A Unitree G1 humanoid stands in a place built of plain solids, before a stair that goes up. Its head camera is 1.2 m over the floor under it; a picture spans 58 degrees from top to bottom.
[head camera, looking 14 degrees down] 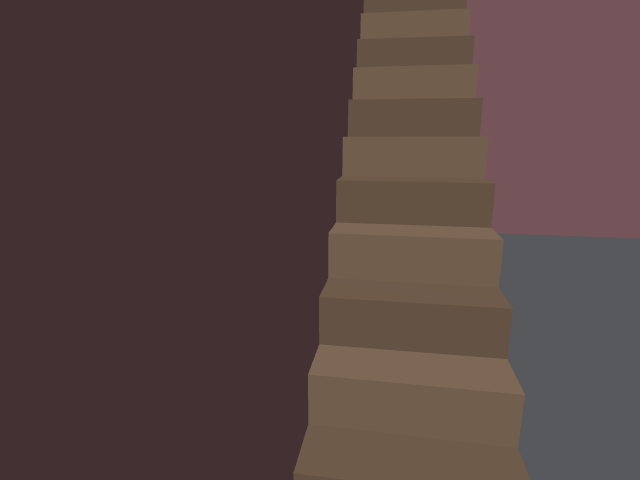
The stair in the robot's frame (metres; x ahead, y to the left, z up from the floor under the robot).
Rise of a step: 0.20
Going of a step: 0.23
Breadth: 0.70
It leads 10 degrees to the right of straight ahead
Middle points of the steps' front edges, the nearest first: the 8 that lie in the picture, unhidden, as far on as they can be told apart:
1.27 -0.30 0.39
1.49 -0.34 0.59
1.72 -0.38 0.79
1.95 -0.42 0.98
2.18 -0.46 1.18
2.41 -0.50 1.37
2.63 -0.54 1.57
2.85 -0.58 1.76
